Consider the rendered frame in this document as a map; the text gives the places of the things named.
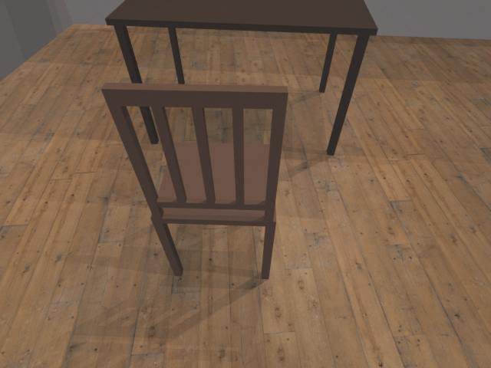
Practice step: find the chair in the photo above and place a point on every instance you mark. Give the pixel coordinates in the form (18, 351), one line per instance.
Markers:
(205, 183)

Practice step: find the table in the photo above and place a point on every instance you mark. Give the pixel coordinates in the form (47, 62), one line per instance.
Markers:
(334, 17)

